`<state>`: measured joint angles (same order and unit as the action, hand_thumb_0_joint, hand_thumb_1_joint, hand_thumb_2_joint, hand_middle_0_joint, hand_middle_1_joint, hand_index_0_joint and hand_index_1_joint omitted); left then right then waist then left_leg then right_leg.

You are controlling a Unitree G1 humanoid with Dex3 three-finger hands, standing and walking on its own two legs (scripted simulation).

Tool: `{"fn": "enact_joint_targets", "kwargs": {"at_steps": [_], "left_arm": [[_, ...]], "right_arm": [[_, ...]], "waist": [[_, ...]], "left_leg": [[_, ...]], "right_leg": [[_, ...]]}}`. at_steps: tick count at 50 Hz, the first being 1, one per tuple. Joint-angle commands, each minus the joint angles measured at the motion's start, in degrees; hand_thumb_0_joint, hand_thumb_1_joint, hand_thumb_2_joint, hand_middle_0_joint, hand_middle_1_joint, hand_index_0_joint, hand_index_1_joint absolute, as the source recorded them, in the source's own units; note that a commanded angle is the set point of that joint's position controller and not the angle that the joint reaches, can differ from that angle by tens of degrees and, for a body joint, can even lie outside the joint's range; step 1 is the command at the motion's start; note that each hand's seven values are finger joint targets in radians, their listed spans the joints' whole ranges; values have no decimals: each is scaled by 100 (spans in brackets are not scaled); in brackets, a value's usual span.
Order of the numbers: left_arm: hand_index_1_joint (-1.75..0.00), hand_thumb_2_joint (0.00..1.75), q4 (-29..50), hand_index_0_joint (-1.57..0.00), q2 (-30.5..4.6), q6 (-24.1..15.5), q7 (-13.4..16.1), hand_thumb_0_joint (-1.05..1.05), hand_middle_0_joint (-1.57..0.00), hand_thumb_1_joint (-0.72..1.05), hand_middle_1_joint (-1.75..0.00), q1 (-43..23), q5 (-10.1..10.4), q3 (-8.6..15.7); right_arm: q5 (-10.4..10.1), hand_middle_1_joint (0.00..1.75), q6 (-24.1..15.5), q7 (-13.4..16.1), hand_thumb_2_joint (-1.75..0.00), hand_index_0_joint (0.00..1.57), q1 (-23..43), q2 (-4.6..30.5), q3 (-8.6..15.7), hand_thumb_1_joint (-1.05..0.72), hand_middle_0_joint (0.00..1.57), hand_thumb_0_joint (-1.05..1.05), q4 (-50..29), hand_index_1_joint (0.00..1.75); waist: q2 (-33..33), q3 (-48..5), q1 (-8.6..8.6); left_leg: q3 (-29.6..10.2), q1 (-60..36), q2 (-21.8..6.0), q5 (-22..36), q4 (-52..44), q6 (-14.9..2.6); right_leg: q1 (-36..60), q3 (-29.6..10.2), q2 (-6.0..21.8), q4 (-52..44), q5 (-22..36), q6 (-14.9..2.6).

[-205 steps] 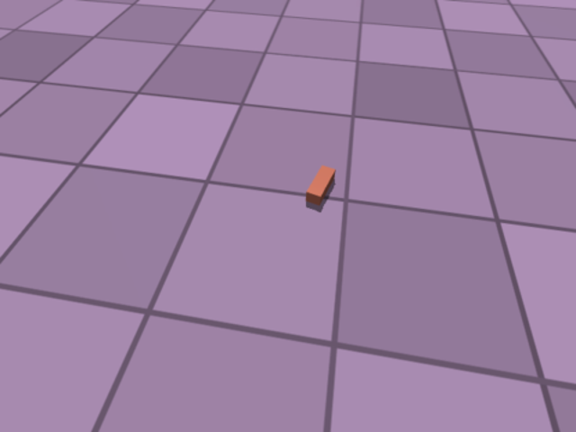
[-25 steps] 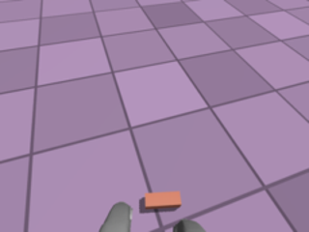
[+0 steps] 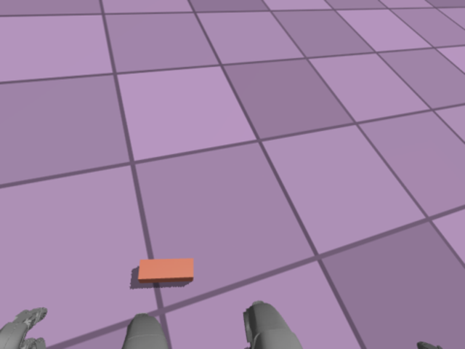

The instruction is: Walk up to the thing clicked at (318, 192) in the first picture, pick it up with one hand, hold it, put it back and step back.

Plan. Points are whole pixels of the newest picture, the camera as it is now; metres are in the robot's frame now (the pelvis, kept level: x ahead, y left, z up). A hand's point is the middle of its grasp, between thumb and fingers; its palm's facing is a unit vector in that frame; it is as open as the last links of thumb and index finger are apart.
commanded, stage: walk up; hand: left
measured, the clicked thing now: (167, 270) +0.41 +0.15 -0.70
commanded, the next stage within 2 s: none
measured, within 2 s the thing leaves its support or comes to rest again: neither
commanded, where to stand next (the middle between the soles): +0.04 -0.12 m, yaw +4 degrees
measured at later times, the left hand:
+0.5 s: hand out of the picture -0.02 +0.11 -0.11, palm faces +0.10 -0.90 -0.42, open 7.4 cm
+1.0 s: hand out of the picture +0.01 +0.15 -0.13, palm faces +0.12 -0.94 -0.32, open 7.4 cm
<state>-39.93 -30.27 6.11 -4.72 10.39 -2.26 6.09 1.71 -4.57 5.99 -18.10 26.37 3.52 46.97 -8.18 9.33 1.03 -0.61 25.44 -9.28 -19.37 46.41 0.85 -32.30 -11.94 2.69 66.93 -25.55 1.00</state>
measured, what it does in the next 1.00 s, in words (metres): steps to the right: right foot, then left foot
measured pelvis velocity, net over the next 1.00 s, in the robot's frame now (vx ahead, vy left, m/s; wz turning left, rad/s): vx -0.02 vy -0.13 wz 0.15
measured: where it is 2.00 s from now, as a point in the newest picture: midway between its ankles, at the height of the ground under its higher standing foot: outside the picture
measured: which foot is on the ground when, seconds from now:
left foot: down 0.00-0.08, up 0.10-0.76, down 0.78-1.00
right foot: up 0.00-0.06, down 0.08-0.80, up 0.82-1.00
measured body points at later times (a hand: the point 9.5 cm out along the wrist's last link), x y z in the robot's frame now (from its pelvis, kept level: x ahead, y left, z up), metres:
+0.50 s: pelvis -0.04 -0.17 +0.02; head -0.01 -0.18 +0.47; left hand -0.02 +0.15 -0.08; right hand +0.03 -0.49 -0.11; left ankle -0.05 -0.01 -0.66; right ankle +0.02 -0.24 -0.70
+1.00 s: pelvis -0.02 -0.13 +0.04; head +0.00 -0.10 +0.48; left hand +0.00 +0.20 -0.10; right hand +0.05 -0.44 -0.07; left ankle -0.08 -0.02 -0.70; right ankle +0.06 -0.26 -0.67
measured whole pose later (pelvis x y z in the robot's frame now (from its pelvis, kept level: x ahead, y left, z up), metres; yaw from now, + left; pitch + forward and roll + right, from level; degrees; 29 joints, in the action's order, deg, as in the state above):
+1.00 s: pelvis -0.02 -0.13 +0.04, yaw +9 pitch -2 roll +0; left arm -55.6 -23.7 0.3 -1.7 11.8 0.0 2.7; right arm 1.9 -3.5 0.4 -16.7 20.3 1.2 56.9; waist -4.0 4.2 -0.7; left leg 1.1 8.4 -0.2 -20.8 30.8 -0.7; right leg -26.0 -2.3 1.5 45.8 -21.6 -0.6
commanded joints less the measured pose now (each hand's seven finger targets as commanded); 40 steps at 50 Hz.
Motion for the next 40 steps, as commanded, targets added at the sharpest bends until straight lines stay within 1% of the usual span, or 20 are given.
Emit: {"fn": "enact_joint_targets", "kwargs": {"at_steps": [1, 2, 3, 4, 5, 6, 7, 8, 10, 12, 14, 16, 19, 23, 27, 34, 37, 38, 39, 40], "left_arm": [[-30, 90, 476, -20, -773, -137, -17, 0, -20, 90, -30, 240, 19, 322], [-30, 90, 278, -20, -749, -134, -16, 0, -20, 90, -30, 698, 6, 378], [-30, 90, 14, -20, -766, -146, 5, 0, -20, 90, -30, 1063, -51, 429], [-30, 90, -206, -20, -936, -184, 43, 0, -20, 90, -30, 1650, -123, 514], [-30, 90, -81, -20, -1330, -226, 79, 0, -20, 90, -30, 1669, -262, 544], [-30, 90, 320, -20, -1897, -249, 132, 0, -20, 90, -30, 524, -197, 574], [-30, 90, 497, -20, -2005, -253, 181, 0, -20, 90, -30, -177, -127, 592], [-30, 90, 556, -20, -1621, -244, 201, 0, -20, 90, -30, -334, -104, 523], [-30, 90, 397, -20, -1227, -267, 277, 0, -20, 90, -30, -331, -192, 416], [-30, 90, 214, -20, -900, -369, 334, 0, -20, 90, -30, -293, -126, 334], [-30, 90, -52, -20, -718, -503, 405, 0, -20, 90, -30, 274, -43, 236], [-30, 90, -350, -20, -779, -670, 504, 0, -20, 90, -30, 665, 67, 222], [-30, 90, -463, -20, -888, -842, 615, 0, -20, 90, -30, 730, 140, 254], [-30, 90, -557, -20, -816, -974, 622, 0, -20, 90, -30, 500, 118, 235], [-30, 90, -714, -20, -750, -954, 566, 0, -20, 90, -30, 331, 35, 206], [-30, 90, -811, -20, -655, -758, 438, 0, -20, 90, -30, 73, 7, 160], [-30, 90, -846, -20, -552, -675, 391, 0, -20, 90, -30, -72, 84, 65], [-30, 90, -853, -20, -388, -652, 386, 0, -20, 90, -30, -5, 106, -21], [-30, 90, -818, -20, -119, -645, 377, 0, -20, 90, -30, -1, 151, -109], [-30, 90, -724, -20, 43, -622, 348, 0, -20, 90, -30, -19, 215, -188]], "right_arm": [[62, 30, -1, 114, -90, 20, -101, 2211, 679, -90, 20, 0, -272, 30], [51, 30, 36, 107, -90, 20, 266, 2221, 668, -90, 20, 0, -309, 30], [64, 30, 97, 102, -90, 20, 280, 1982, 604, -90, 20, 0, -236, 30], [72, 30, 173, 108, -90, 20, 298, 1539, 453, -90, 20, 0, -243, 30], [-15, 30, 244, 115, -90, 20, 218, 996, 255, -90, 20, 0, -330, 30], [-71, 30, 280, 241, -90, 20, 600, 1153, 410, -90, 20, 0, -501, 30], [-64, 30, 273, 280, -90, 20, 510, 1373, 507, -90, 20, 0, -309, 30], [-163, 30, 279, 219, -90, 20, 405, 1519, 518, -90, 20, 0, -43, 30], [-278, 30, 258, 147, -90, 20, -409, 1439, 406, -90, 20, 0, 471, 30], [-206, 30, 207, -5, -90, 20, -815, 1304, 283, -90, 20, 0, 679, 30], [-102, 30, 203, -182, -90, 20, -225, 1235, 219, -90, 20, 0, 437, 30], [-44, 30, 257, -297, -90, 20, 356, 1241, 182, -90, 20, 0, 214, 30], [9, 30, 330, -380, -90, 20, 290, 1201, 171, -90, 20, 0, 208, 30], [-49, 30, 379, -482, -90, 20, 59, 1123, 205, -90, 20, 0, 427, 30], [-95, 30, 379, -545, -90, 20, -99, 967, 195, -90, 20, 0, 563, 30], [-59, 30, 324, -541, -90, 20, -291, 817, 159, -90, 20, 0, 811, 30], [-38, 30, 218, -543, -90, 20, -455, 743, 170, -90, 20, 0, 965, 30], [-6, 30, 180, -524, -90, 20, -432, 806, 204, -90, 20, 0, 986, 30], [79, 30, 138, -495, -90, 20, -357, 1039, 251, -90, 20, 0, 903, 30], [138, 30, 103, -464, -90, 20, -288, 1299, 296, -90, 20, 0, 728, 30]], "waist": [[2541, -969, 25], [2605, -1095, 394], [1957, -1266, 550], [702, -1303, 972], [-1111, -925, 1059], [-1592, -745, 629], [-1240, -500, 264], [-471, -382, 122], [-574, -685, -5], [-499, -1204, -41], [-56, -1180, 240], [351, -943, 407], [633, -733, 303], [521, -578, 165], [-84, -605, 131], [-545, -721, 8], [76, -803, -198], [521, -831, -252], [1375, -818, -280], [1921, -568, -312]], "left_leg": [[-680, -127, -768, 1029, -1231, -1327], [-465, 430, -667, 915, -993, -1099], [-28, 745, -207, 633, -102, -840], [407, 1537, 209, -383, 1328, -618], [564, 2781, 937, -2083, 2693, -407], [-315, 2336, 1141, -2185, 3160, -357], [-477, 1722, 882, -1793, 3239, -323], [-598, 1635, 756, -1242, 3090, -289], [-337, 1783, 664, -949, 2772, -242], [-184, 1102, 615, -836, 2263, -285], [-325, 1306, 699, -938, 1798, -333], [-775, 1509, 705, -824, 1541, -326], [-974, 1421, 748, -729, 1206, -324], [-825, 758, 883, -605, 833, -330], [-506, 158, 1014, -547, 382, -255], [233, -474, 963, -704, -443, -205], [479, -1388, 1075, 61, -1701, -344], [259, -1784, 1028, 126, -2098, -400], [-1093, -2030, 337, -788, -2752, -596], [-2993, -2064, -785, -2519, -3499, -1032]], "right_leg": [[640, 880, 195, -1333, -421, 6], [1487, 1128, 144, -2023, 40, -73], [2094, 1175, -101, -2705, 349, -114], [2558, 1088, -209, -2977, 406, -146], [2079, -731, 691, -3686, 309, -348], [882, -2919, 1256, -5345, -409, -852], [281, -3252, 1502, -5796, -1257, -906], [422, -2524, 1186, -5447, -1332, -776], [1355, -1083, 828, -4120, -428, -970], [1622, -959, 794, -3919, -729, -1287], [2091, -1381, 1022, -4148, -1023, -1391], [2292, -1900, 1344, -4413, -1107, -1249], [2363, -2054, 1710, -4602, -584, -1024], [1922, -1461, 1570, -5026, -818, -623], [1612, -580, 1154, -5212, -1093, -470], [1444, 82, 1012, -5074, -909, -896], [1002, 532, 892, -4498, -1038, -829], [714, 721, 722, -4051, -1076, -653], [117, 1060, 412, -3027, -728, -378], [-799, 1475, -214, -1985, -558, -115]]}}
